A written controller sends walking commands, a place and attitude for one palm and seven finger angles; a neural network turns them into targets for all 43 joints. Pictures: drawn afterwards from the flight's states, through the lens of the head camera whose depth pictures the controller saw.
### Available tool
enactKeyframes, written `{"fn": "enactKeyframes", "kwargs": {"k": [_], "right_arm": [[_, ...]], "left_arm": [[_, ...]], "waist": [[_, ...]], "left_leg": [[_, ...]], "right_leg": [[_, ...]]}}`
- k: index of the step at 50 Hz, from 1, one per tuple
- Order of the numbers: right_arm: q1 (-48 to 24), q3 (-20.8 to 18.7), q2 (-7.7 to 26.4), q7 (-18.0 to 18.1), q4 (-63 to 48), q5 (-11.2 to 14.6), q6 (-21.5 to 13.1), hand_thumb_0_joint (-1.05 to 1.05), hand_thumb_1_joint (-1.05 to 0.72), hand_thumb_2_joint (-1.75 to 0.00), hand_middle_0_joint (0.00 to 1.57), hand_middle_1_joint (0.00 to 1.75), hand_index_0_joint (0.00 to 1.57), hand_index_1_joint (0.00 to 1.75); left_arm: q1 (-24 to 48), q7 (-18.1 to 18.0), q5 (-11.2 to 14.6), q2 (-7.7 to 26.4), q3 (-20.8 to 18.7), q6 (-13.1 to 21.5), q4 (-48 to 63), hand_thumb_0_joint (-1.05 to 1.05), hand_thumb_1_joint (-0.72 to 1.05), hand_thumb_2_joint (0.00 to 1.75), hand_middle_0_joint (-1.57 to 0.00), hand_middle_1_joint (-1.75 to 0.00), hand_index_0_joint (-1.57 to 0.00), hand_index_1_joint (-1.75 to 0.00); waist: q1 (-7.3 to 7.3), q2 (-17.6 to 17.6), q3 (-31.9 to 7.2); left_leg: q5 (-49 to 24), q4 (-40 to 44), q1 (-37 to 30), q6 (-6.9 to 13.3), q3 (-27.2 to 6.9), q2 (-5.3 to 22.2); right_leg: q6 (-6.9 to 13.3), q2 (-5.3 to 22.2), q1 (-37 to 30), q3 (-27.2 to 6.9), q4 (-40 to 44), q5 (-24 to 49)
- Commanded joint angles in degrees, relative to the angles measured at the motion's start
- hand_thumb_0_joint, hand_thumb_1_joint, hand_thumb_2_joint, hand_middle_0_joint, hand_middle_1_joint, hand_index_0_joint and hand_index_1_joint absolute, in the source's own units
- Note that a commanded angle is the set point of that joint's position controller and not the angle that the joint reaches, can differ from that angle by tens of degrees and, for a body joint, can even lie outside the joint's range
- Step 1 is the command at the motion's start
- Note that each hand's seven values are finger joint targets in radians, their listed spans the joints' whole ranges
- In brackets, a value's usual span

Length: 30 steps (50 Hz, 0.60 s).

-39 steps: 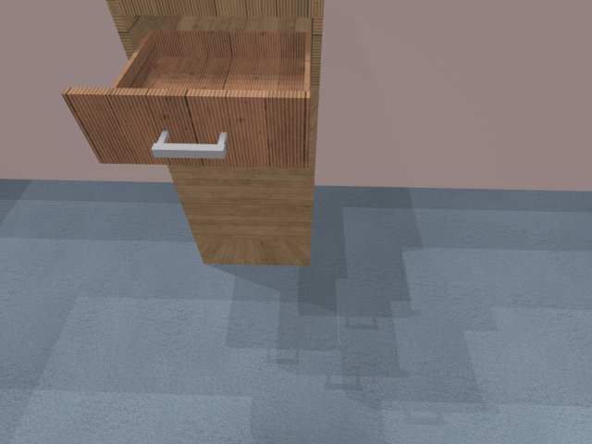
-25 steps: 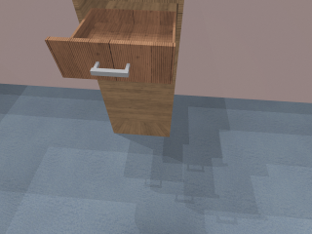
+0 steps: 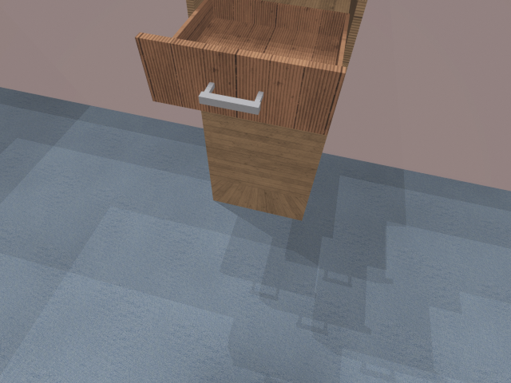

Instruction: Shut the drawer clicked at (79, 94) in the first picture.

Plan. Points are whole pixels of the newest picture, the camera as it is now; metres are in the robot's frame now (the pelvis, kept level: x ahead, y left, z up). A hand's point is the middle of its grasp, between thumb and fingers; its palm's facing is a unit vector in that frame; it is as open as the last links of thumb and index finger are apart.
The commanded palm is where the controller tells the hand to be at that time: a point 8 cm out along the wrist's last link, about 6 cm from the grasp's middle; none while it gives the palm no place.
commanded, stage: stand and wait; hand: left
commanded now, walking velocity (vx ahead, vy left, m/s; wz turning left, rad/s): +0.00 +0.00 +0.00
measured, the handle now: (232, 97) +0.58 +0.09 +0.10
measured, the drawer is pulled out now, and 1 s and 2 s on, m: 0.29 0.29 0.29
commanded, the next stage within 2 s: turn or walk to find it in 0.54 s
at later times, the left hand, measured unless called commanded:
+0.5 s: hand out of the picture +0.04 +0.14 -0.17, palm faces +0.00 -0.98 -0.21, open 7.4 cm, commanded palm none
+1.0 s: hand out of the picture +0.02 +0.16 -0.18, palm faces +0.07 -0.97 -0.23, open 7.4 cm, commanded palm none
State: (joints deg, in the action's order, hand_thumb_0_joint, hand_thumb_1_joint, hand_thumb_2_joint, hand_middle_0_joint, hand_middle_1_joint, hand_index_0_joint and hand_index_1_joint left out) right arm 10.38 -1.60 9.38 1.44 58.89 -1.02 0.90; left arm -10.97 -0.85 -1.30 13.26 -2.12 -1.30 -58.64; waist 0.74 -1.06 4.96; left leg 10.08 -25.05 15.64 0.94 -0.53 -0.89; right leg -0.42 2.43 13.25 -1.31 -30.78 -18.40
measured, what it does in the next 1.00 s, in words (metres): steps on the spot: right foot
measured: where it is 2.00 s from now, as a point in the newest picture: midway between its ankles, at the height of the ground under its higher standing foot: outside the picture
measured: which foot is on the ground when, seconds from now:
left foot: down 0.00-1.00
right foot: up 0.00-0.00, down 0.02-1.00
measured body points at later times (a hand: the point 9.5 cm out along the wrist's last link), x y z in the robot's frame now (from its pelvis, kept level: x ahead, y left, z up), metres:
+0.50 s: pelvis +0.01 -0.05 +0.00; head +0.04 -0.05 +0.45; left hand +0.04 +0.19 -0.16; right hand +0.03 -0.29 -0.16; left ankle +0.03 +0.11 -0.74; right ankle -0.02 -0.15 -0.74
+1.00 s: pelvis +0.01 -0.04 +0.00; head +0.04 -0.04 +0.45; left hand +0.02 +0.21 -0.16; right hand +0.05 -0.27 -0.16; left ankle +0.03 +0.11 -0.74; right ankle -0.02 -0.15 -0.74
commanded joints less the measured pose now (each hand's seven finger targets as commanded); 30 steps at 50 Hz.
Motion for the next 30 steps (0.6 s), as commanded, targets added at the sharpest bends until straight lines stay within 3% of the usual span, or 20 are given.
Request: {"fn": "enactKeyframes", "kwargs": {"k": [1,2,3,4,6,9,12,16,19,30], "right_arm": [[2.8,-1.7,6.2,-0.3,-1.8,0.8,-0.3,0.0,-0.9,-0.9,0.2,0.3,0.2,0.3],[3.9,-1.6,6.2,-0.6,-0.9,0.6,-0.4,0.0,-0.9,-0.9,0.2,0.3,0.2,0.3],[3.8,-1.8,7.2,-0.5,-0.3,0.3,-0.9,0.0,-0.9,-0.9,0.2,0.3,0.2,0.3],[2.8,-1.9,8.0,-0.2,-0.2,0.4,-0.9,0.0,-0.9,-0.9,0.2,0.3,0.2,0.3],[1.9,-2.2,8.6,0.0,0.0,0.8,-0.9,0.0,-0.9,-0.9,0.2,0.3,0.2,0.3],[2.3,-1.8,7.9,0.0,1.2,0.6,-0.7,0.0,-0.9,-0.9,0.2,0.3,0.2,0.3],[2.7,-1.6,7.2,0.1,2.0,0.5,-0.6,0.0,-0.9,-0.9,0.2,0.3,0.2,0.3],[3.2,-1.3,6.9,0.3,2.7,0.5,-0.4,0.0,-0.9,-0.9,0.2,0.3,0.2,0.3],[3.6,-1.1,6.6,0.4,3.1,0.3,-0.4,0.0,-0.9,-0.9,0.2,0.3,0.2,0.3],[5.2,-1.0,6.5,0.8,3.2,0.3,-0.5,0.0,-0.9,-0.9,0.2,0.3,0.2,0.3]], "left_arm": [[-2.8,-0.7,0.4,9.0,-1.2,1.8,0.6,0.0,0.9,0.9,-0.2,-0.3,-0.2,-0.3],[-1.8,-0.5,0.4,9.1,-0.8,1.5,0.5,0.0,0.9,0.9,-0.2,-0.3,-0.2,-0.3],[-2.6,-0.4,0.4,8.5,-0.8,1.6,-0.1,0.0,0.9,0.9,-0.2,-0.3,-0.2,-0.3],[-3.2,-0.6,0.5,7.6,-0.7,1.9,-0.7,0.0,0.9,0.9,-0.2,-0.3,-0.2,-0.3],[-3.3,-0.9,0.6,7.3,-0.4,2.1,-1.1,0.0,0.9,0.9,-0.2,-0.3,-0.2,-0.3],[-3.5,-1.1,0.7,6.1,-0.2,2.0,-1.8,0.0,0.9,0.9,-0.2,-0.3,-0.2,-0.3],[-4.2,-1.2,0.8,6.0,-0.3,2.1,-2.3,0.0,0.9,0.9,-0.2,-0.3,-0.2,-0.3],[-4.7,-1.2,0.8,5.8,-0.4,2.1,-2.4,0.0,0.9,0.9,-0.2,-0.3,-0.2,-0.3],[-4.6,-1.2,0.9,5.3,-0.3,2.0,-2.6,0.0,0.9,0.9,-0.2,-0.3,-0.2,-0.3],[-4.9,-1.3,1.1,5.0,-1.0,1.9,-2.3,0.0,0.9,0.9,-0.2,-0.3,-0.2,-0.3]], "waist": [[-1.93,-3.1,-3.1],[-2.88,0.5,-3.2],[-2.37,5.4,-5.3],[-1.78,-0.7,-7.2],[-1.53,-4.8,-5.2],[-1.77,-2.5,-2.3],[-1.62,-0.6,-2.9],[-1.41,-1.6,-2.9],[-1.5,1.0,-2.5],[-1.21,1.5,-3.7]], "left_leg": [[4.0,1.0,-4.8,-1.3,-2.3,2.9],[1.6,1.9,-9.4,-1.2,-2.6,2.8],[-3.3,3.0,-11.0,-0.6,-3.6,4.3],[-7.4,1.5,-9.9,-0.1,-4.4,6.1],[-6.4,2.1,-8.8,-0.3,-3.7,5.8],[-6.1,2.7,-8.1,-0.7,-3.2,5.6],[-6.5,2.5,-8.7,-1.0,-2.6,5.7],[-6.3,2.3,-8.8,-1.2,-2.1,5.8],[-6.6,2.6,-8.4,-1.4,-1.9,6.0],[-10.1,1.6,-7.2,-1.6,-1.9,6.2]], "right_leg": [[4.2,9.1,2.1,-9.3,15.3,2.7],[4.0,8.0,5.9,-7.8,13.8,-0.1],[2.9,5.2,4.5,-5.5,10.3,4.8],[1.7,3.1,0.4,-3.7,8.8,11.8],[1.5,3.3,-0.8,-3.6,10.3,13.3],[1.7,3.4,0.2,-4.2,11.4,12.5],[1.9,3.4,-0.7,-4.2,11.8,13.3],[2.1,3.2,-1.3,-4.3,12.7,13.5],[2.3,3.1,-1.6,-4.3,12.4,14.3],[2.4,3.2,-4.9,-2.6,10.4,19.5]]}}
